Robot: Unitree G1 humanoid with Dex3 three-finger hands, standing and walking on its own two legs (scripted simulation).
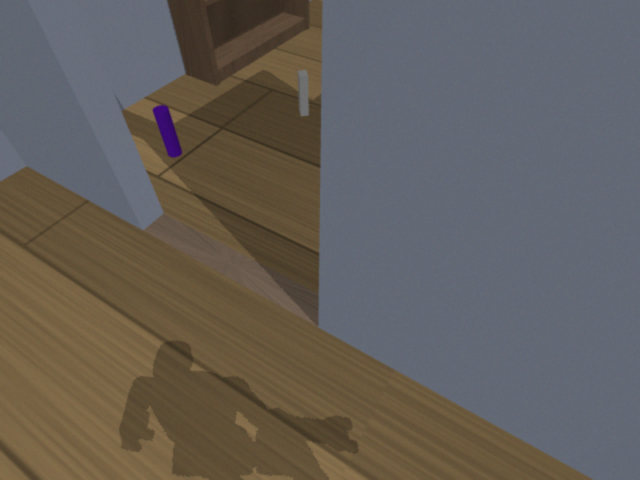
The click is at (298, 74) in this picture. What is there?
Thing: carton on end
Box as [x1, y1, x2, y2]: [298, 70, 308, 115]
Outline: 298,71 299,111 301,115 308,115 307,74 305,70
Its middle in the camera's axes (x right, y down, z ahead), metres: -0.10 -0.80 +2.18
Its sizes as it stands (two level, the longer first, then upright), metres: 0.067 0.046 0.235
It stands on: the floor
